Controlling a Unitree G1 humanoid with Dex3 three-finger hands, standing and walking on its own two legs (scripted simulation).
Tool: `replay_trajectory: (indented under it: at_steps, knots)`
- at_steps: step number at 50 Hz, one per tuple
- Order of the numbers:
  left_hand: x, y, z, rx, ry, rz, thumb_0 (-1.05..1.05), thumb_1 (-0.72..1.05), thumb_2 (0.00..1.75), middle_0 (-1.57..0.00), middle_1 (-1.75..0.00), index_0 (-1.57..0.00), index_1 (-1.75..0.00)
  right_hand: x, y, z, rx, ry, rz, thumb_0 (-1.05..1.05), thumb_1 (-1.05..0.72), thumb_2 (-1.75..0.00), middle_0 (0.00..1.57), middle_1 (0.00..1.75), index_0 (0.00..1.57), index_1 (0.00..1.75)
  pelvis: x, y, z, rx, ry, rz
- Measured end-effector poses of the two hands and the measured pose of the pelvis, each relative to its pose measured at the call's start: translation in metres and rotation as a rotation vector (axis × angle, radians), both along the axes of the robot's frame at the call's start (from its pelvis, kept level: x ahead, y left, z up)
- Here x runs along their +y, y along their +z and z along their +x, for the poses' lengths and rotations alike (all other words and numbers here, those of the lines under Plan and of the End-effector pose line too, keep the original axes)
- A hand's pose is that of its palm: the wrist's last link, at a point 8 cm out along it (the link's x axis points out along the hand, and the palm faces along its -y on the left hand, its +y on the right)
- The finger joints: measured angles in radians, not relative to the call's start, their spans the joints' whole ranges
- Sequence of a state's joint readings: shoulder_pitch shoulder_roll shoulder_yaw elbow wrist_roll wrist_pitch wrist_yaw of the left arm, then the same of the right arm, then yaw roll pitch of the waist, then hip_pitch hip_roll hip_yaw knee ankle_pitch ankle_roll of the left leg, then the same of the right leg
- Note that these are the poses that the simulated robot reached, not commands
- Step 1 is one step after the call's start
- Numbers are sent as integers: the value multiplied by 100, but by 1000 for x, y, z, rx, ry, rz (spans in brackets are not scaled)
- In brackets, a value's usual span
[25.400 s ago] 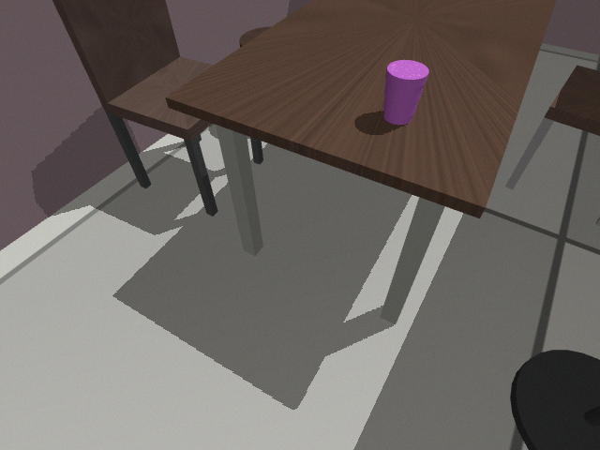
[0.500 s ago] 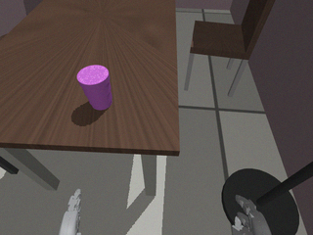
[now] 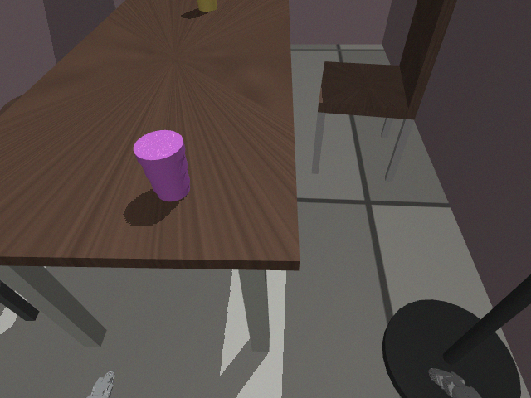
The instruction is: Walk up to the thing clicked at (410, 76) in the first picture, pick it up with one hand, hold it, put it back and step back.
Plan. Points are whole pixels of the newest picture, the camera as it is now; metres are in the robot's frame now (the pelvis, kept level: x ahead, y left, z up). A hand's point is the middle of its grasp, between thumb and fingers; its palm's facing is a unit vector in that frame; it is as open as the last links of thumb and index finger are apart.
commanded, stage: home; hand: left
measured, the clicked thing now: (166, 168) +0.52 +0.22 +0.05
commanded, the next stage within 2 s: stand in 1.58 s
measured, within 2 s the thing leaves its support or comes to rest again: neither
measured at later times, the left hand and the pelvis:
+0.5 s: hand out of the picture +0.01 +0.25 -0.13, palm faces -0.06 -0.93 -0.37, open 17.5 cm; pelvis -0.03 +0.00 +0.03, yaw -1 degrees
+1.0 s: hand out of the picture +0.06 +0.25 -0.12, palm faces -0.05 -0.93 -0.36, open 17.5 cm; pelvis -0.01 -0.01 +0.03, yaw -1 degrees
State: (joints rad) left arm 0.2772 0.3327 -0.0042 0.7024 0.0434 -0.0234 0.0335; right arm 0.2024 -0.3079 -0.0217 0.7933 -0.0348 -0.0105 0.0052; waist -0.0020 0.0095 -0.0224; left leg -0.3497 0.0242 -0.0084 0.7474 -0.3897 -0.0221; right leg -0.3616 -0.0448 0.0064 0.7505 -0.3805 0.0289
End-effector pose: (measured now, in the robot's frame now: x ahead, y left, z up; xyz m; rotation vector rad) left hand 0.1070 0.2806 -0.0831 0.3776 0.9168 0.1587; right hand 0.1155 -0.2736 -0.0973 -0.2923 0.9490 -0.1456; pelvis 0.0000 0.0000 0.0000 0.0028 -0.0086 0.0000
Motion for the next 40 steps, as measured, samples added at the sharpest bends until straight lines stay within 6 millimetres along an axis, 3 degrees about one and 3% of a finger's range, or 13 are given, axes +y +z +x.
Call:
replay_trajectory:
  at_steps: [8, 15, 21, 30, 40]
  knots:
    - [26, 2, -50, 149, 56, 51, -1, -55, 5, -5, -5, -6, -5, -24, -2, -49, 141, -43, -29, 1, -90, -90, 21, 30, 20, 30, -1, 11, -14, -36, -1, 6]
    - [22, -1, -78, 235, 73, 25, -1, -56, 5, -5, -5, -6, -5, -22, -3, -85, 239, -54, -13, 1, -90, -90, 21, 30, 20, 30, -2, 20, -26, -54, -4, 6]
    - [17, -4, -94, 292, 80, 1, -1, -56, 4, -5, -5, -6, -5, -19, -2, -103, 288, -62, 2, 1, -90, -90, 21, 30, 20, 30, -3, 25, -33, -50, -8, 5]
    - [19, -5, -104, 346, 109, 0, -1, -55, 5, -6, -5, -6, -5, -23, -3, -110, 323, -76, -4, 1, -90, -90, 21, 30, 20, 30, -4, 27, -31, -43, -10, 5]
    - [18, -2, -83, 344, 114, 0, -1, -55, 5, -6, -5, -6, -5, -25, -1, -89, 308, -76, -9, 0, -90, -90, 21, 30, 20, 30, -4, 30, -20, -39, -14, 4]
